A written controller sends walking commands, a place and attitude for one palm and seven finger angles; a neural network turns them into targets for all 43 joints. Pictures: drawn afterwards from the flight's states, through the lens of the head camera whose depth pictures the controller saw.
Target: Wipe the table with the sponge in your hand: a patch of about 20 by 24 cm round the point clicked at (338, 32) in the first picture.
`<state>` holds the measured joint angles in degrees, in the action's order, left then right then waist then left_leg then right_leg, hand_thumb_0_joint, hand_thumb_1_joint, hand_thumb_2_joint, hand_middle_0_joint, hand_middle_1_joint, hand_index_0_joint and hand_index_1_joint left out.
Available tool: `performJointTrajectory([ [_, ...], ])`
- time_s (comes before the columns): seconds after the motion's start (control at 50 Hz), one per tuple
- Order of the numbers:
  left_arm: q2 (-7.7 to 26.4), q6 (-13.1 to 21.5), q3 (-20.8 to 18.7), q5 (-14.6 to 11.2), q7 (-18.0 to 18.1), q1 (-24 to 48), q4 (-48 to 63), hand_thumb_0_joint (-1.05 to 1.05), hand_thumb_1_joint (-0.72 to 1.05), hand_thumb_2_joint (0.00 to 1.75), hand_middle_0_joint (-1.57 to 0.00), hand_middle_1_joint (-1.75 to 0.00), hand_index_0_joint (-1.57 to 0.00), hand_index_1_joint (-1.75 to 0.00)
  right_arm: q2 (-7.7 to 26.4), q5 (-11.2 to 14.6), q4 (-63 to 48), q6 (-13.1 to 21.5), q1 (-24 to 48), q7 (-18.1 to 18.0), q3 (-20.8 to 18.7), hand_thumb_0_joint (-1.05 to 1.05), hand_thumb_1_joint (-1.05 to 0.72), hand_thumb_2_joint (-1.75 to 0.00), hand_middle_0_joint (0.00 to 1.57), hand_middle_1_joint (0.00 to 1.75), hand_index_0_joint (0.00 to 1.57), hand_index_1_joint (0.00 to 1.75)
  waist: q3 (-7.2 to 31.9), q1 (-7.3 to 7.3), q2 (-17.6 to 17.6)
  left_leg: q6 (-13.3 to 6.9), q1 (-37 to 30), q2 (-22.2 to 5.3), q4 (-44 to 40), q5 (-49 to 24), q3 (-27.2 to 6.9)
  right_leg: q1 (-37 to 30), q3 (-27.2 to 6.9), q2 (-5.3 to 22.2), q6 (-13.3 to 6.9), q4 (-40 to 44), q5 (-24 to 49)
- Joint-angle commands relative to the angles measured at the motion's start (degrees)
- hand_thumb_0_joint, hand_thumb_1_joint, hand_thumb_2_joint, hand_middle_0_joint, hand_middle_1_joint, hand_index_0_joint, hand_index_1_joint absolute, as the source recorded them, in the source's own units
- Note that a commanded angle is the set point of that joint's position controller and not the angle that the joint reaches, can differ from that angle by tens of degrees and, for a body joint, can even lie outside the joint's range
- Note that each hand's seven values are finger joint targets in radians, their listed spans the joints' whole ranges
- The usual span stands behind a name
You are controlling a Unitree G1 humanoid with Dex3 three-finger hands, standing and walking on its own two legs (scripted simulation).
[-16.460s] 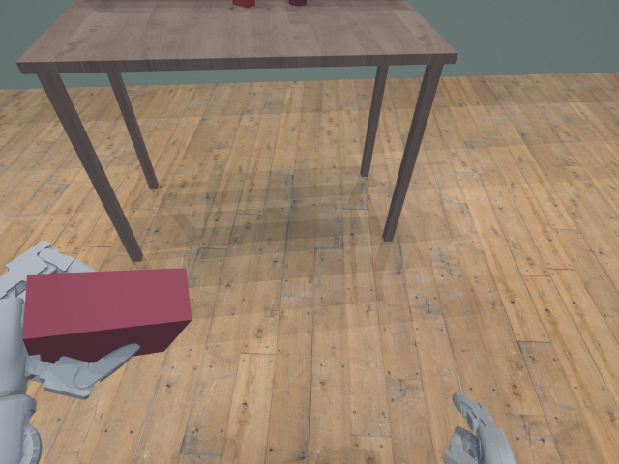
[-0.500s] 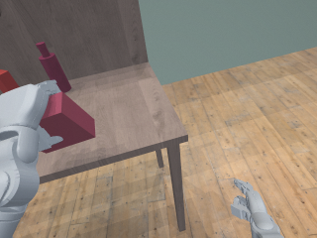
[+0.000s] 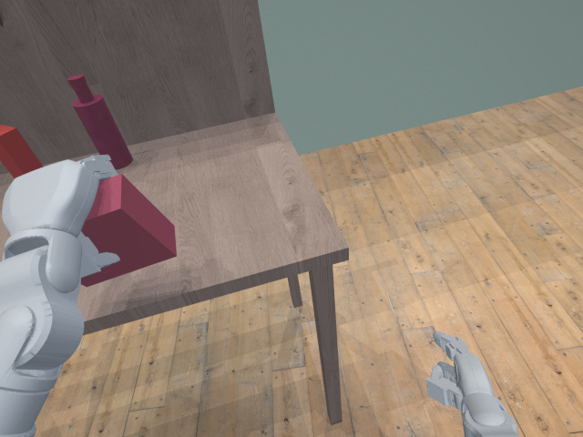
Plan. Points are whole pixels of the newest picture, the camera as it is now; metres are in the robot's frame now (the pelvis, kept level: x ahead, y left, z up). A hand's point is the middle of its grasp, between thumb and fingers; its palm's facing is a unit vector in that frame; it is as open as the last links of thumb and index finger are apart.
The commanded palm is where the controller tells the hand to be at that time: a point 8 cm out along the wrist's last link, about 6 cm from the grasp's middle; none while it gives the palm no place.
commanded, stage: move the sponge above the wiping area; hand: left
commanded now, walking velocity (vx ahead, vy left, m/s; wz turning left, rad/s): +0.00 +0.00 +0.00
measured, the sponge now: (113, 242) +0.27 +0.29 +0.18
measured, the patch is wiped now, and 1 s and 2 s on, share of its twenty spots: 0.00 0.00 0.00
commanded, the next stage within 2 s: none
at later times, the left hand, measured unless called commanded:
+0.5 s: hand (92, 219) +0.28 +0.31 +0.21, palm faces +0.18 -0.02 -0.98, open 9.6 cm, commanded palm +0.23 +0.31 +0.28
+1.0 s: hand (74, 229) +0.28 +0.36 +0.18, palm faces +0.02 +0.02 -1.00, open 9.6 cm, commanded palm +0.25 +0.35 +0.26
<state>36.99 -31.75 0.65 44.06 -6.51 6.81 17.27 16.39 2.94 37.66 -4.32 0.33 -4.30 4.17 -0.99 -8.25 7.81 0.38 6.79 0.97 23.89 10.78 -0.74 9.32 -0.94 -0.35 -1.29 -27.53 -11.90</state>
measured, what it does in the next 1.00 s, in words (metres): stands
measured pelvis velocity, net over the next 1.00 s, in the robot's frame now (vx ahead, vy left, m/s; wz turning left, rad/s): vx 0.02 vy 0.01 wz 0.03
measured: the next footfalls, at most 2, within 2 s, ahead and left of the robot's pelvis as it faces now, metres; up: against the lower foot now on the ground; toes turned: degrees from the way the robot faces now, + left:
none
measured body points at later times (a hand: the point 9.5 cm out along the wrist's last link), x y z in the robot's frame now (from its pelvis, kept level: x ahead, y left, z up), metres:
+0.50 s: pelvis +0.02 +0.01 +0.00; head +0.00 -0.05 +0.45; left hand +0.26 +0.31 +0.26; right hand +0.28 -0.18 -0.08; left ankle +0.03 +0.13 -0.74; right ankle +0.04 -0.10 -0.74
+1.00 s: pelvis +0.02 +0.01 +0.00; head +0.02 -0.04 +0.45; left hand +0.28 +0.35 +0.24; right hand +0.27 -0.20 -0.09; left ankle +0.03 +0.13 -0.74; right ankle +0.04 -0.10 -0.74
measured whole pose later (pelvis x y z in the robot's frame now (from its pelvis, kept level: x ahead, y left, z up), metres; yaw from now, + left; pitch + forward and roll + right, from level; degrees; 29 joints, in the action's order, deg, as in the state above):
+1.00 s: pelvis +0.02 +0.01 +0.00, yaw +2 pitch -4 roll +0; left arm 42.1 -21.4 -2.6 47.4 -13.4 9.6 1.2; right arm 17.1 2.4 38.6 -3.3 -2.9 -5.7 3.8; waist -1.7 -7.0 6.1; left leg -0.2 8.1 1.4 24.3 12.3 -2.6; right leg 8.7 0.8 0.1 -0.8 -25.3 -12.8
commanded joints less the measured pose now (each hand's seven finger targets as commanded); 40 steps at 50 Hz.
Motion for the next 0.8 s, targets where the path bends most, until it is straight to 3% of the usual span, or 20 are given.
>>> performJointTrajectory([
  [0.0, 15.12, 1.02, -9.16, 3.59, 2.0, 21.99, 8.02, 0.0, 0.1, 1.3, -1.2, -1.6, -1.2, -1.6, 4.54, -0.54, -10.42, 3.43, 14.6, -0.86, -1.84, 0.0, -0.9, -0.9, 0.2, 0.3, 0.2, 0.3, 11.09, 0.06, -4.18, -1.94, 1.74, 2.2, -5.07, -2.74, 0.91, -5.36, -1.9, -0.79, -1.15, 6.25, -3.39],
  [0.02, 16.07, 0.3, -10.06, 4.42, 1.8, 22.14, 7.97, 0.0, 0.1, 1.3, -1.2, -1.6, -1.2, -1.6, 4.57, -0.49, -10.9, 3.56, 15.34, -0.78, -1.55, 0.0, -0.9, -0.9, 0.2, 0.3, 0.2, 0.3, 11.24, -0.31, -2.67, -1.75, 1.76, 2.07, -5.06, -2.65, 0.54, -5.0, -2.93, -1.46, -1.63, 6.48, -3.73],
  [0.06, 14.03, 0.68, -8.22, 4.06, 1.42, 21.87, 7.65, 0.0, 0.1, 1.3, -1.2, -1.6, -1.2, -1.6, 3.95, -0.5, -10.37, 3.54, 14.49, -0.51, -1.4, 0.0, -0.9, -0.9, 0.2, 0.3, 0.2, 0.3, 12.31, -0.08, -3.73, -1.98, 1.62, 2.05, -5.26, -4.87, 0.88, -6.96, -1.59, -1.0, -1.45, 5.46, -1.17],
  [0.12, 18.53, -0.09, -12.87, 5.36, 1.2, 20.46, 8.75, 0.0, 0.1, 1.3, -1.2, -1.6, -1.2, -1.6, 4.61, -0.77, -10.7, 3.03, 15.44, -0.13, -1.59, 0.0, -0.9, -0.9, 0.2, 0.3, 0.2, 0.3, 14.15, -1.18, -2.53, -1.7, 1.45, 2.0, -4.75, -7.02, 0.15, -7.68, -3.21, -1.7, -2.13, 5.06, 1.35],
  [0.14, 14.43, -0.12, -9.01, 5.19, 0.73, 20.77, 9.85, 0.0, 0.1, 1.3, -1.2, -1.6, -1.2, -1.6, 3.76, -0.63, -11.41, 3.28, 15.43, 0.29, -0.87, 0.0, -0.9, -0.9, 0.2, 0.3, 0.2, 0.3, 14.89, -0.89, -3.86, -1.84, 1.71, 2.18, -4.46, -9.4, 1.17, -8.89, -1.28, -0.84, -1.8, 3.86, 3.63],
  [0.16, 14.45, -0.11, -9.44, 4.21, 0.66, 19.5, 8.24, 0.0, 0.1, 1.3, -1.2, -1.6, -1.2, -1.6, 3.78, -0.53, -10.3, 2.73, 14.54, 0.25, -1.23, 0.0, -0.9, -0.9, 0.2, 0.3, 0.2, 0.3, 12.72, -0.25, -3.5, -1.7, 1.78, 1.72, -5.18, -8.49, 0.73, -8.14, -1.21, -1.17, -1.71, 4.55, 2.91],
  [0.22, 17.44, -1.01, -12.41, 4.99, 0.61, 17.96, 7.58, 0.0, 0.1, 1.3, -1.2, -1.6, -1.2, -1.6, 4.62, -0.64, -10.79, 2.34, 14.94, 0.23, -1.39, 0.0, -0.9, -0.9, 0.2, 0.3, 0.2, 0.3, 12.73, -0.99, -3.26, -1.64, 1.82, 1.74, -4.84, -8.61, 0.3, -7.42, -2.41, -1.84, -2.09, 4.79, 3.22],
  [0.24, 14.47, -0.87, -9.24, 4.94, 0.27, 19.17, 7.86, 0.0, 0.1, 1.3, -1.2, -1.6, -1.2, -1.6, 4.11, -0.42, -11.29, 2.65, 14.66, 0.51, -0.82, 0.0, -0.9, -0.9, 0.2, 0.3, 0.2, 0.3, 12.74, -0.39, -4.72, -1.73, 2.37, 1.76, -4.77, -9.1, 1.12, -7.82, -0.64, -0.97, -1.68, 4.2, 3.49],
  [0.32, 17.25, -1.11, -11.39, 5.41, -0.07, 18.74, 7.03, 0.0, 0.1, 1.3, -1.2, -1.6, -1.2, -1.6, 4.82, -0.41, -10.96, 2.14, 14.88, 0.1, -1.42, 0.0, -0.9, -0.9, 0.2, 0.3, 0.2, 0.3, 12.81, -0.42, -3.16, -1.74, 1.47, 1.7, -4.8, -8.41, 0.27, -6.86, -1.91, -1.81, -1.99, 4.93, 2.78],
  [0.34, 13.27, -1.06, -6.99, 5.35, -0.55, 21.18, 6.34, 0.0, 0.1, 1.3, -1.2, -1.6, -1.2, -1.6, 4.27, -0.22, -11.1, 2.59, 14.31, 0.16, -0.81, 0.0, -0.9, -0.9, 0.2, 0.3, 0.2, 0.3, 12.09, 0.48, -4.05, -1.91, 1.85, 1.84, -4.64, -8.88, 1.2, -6.64, -0.16, -0.99, -1.58, 4.58, 3.04],
  [0.42, 16.81, -0.57, -9.06, 6.5, -1.13, 23.09, 6.13, 0.0, 0.1, 1.3, -1.2, -1.6, -1.2, -1.6, 5.05, -0.34, -10.9, 2.68, 14.68, -0.42, -1.44, 0.0, -0.9, -0.9, 0.2, 0.3, 0.2, 0.3, 13.46, 0.17, -2.21, -1.96, 0.65, 1.81, -4.96, -8.15, 0.08, -6.54, -1.18, -1.8, -2.02, 5.22, 2.39],
  [0.44, 13.7, -0.03, -5.32, 6.79, -1.57, 25.82, 6.06, 0.0, 0.1, 1.3, -1.2, -1.6, -1.2, -1.6, 4.49, -0.25, -11.0, 3.33, 14.18, -0.32, -0.83, 0.0, -0.9, -0.9, 0.2, 0.3, 0.2, 0.3, 14.36, 0.79, -3.05, -2.13, 0.68, 2.24, -4.49, -9.42, 0.94, -7.09, 0.24, -1.0, -1.69, 4.59, 3.1],
  [0.52, 19.44, 0.19, -11.05, 7.65, -1.92, 22.6, 3.48, 0.0, 0.1, 1.3, -1.2, -1.6, -1.2, -1.6, 5.28, -0.75, -10.21, 2.84, 14.14, -0.59, -1.5, 0.0, -0.9, -0.9, 0.2, 0.3, 0.2, 0.3, 14.37, -0.31, -2.31, -2.08, 0.68, 2.1, -4.41, -10.12, -0.15, -7.54, -1.53, -1.73, -2.24, 4.97, 4.59],
  [0.54, 17.68, 0.61, -8.93, 7.87, -2.3, 23.94, 3.13, 0.0, 0.1, 1.3, -1.2, -1.6, -1.2, -1.6, 4.76, -0.81, -10.1, 3.23, 13.32, -0.28, -0.87, 0.0, -0.9, -0.9, 0.2, 0.3, 0.2, 0.3, 15.32, 0.06, -3.96, -2.14, 1.15, 2.34, -3.96, -12.04, 0.74, -8.67, -0.08, -0.9, -1.96, 4.05, 6.36],
  [0.62, 21.34, 0.72, -13.26, 6.87, -3.03, 20.2, 1.14, 0.0, 0.1, 1.3, -1.2, -1.6, -1.2, -1.6, 5.41, -0.79, -9.96, 2.43, 13.6, -0.27, -1.57, 0.0, -0.9, -0.9, 0.2, 0.3, 0.2, 0.3, 14.0, -0.37, -2.92, -2.04, 1.4, 2.1, -3.61, -12.04, -0.06, -7.97, -1.63, -1.62, -2.13, 4.57, 7.33],
  [0.64, 18.95, 1.16, -10.51, 7.04, -3.53, 21.44, -0.39, 0.0, 0.1, 1.3, -1.2, -1.6, -1.2, -1.6, 5.1, -0.71, -9.84, 2.71, 12.49, -0.15, -1.01, 0.0, -0.9, -0.9, 0.2, 0.3, 0.2, 0.3, 14.14, 0.43, -5.44, -2.08, 2.01, 2.19, -3.45, -12.61, 0.79, -8.38, 0.06, -0.82, -1.66, 3.95, 7.84],
  [0.66, 19.88, 1.87, -11.98, 5.79, -3.59, 19.58, -1.21, 0.0, 0.1, 1.3, -1.2, -1.6, -1.2, -1.6, 5.17, -0.7, -9.13, 2.3, 11.57, -0.32, -1.63, 0.0, -0.9, -0.9, 0.2, 0.3, 0.2, 0.3, 13.49, 0.45, -5.13, -2.2, 1.83, 1.93, -3.83, -11.87, 0.34, -8.68, -0.16, -0.98, -1.53, 4.49, 7.55],
  [0.72, 22.85, 3.04, -14.31, 6.3, -4.25, 19.93, -0.43, 0.0, 0.1, 1.3, -1.2, -1.6, -1.2, -1.6, 5.94, -0.74, -9.94, 2.51, 12.07, -0.68, -2.01, 0.0, -0.9, -0.9, 0.2, 0.3, 0.2, 0.3, 14.58, 0.39, -2.75, -2.2, 0.95, 2.07, -2.89, -11.79, 0.25, -7.66, -1.52, -1.44, -1.87, 4.75, 7.77],
  [0.76, 19.83, 4.53, -11.54, 5.27, -4.77, 19.89, -2.48, 0.0, 0.1, 1.3, -1.2, -1.6, -1.2, -1.6, 5.41, -0.7, -9.31, 2.73, 10.36, -0.88, -1.79, 0.0, -0.9, -0.9, 0.2, 0.3, 0.2, 0.3, 12.61, 1.59, -4.19, -2.41, 1.55, 2.03, -3.21, -11.35, 0.53, -7.53, 0.31, -0.87, -1.3, 4.86, 7.44],
  [0.78, 22.02, 5.44, -13.69, 5.21, -4.7, 18.79, -2.31, 0.0, 0.1, 1.3, -1.2, -1.6, -1.2, -1.6, 6.15, -0.86, -9.39, 2.77, 9.76, -1.03, -2.35, 0.0, -0.9, -0.9, 0.2, 0.3, 0.2, 0.3, 13.34, 1.0, -4.73, -2.48, 1.4, 2.06, -2.96, -11.06, 0.41, -7.68, 0.05, -0.61, -1.15, 4.9, 7.76],
])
